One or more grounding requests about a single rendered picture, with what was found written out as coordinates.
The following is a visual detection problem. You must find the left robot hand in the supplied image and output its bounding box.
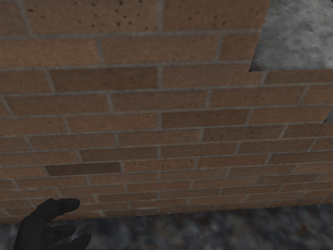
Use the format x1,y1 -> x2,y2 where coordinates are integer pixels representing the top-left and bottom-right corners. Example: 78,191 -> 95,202
12,198 -> 92,250

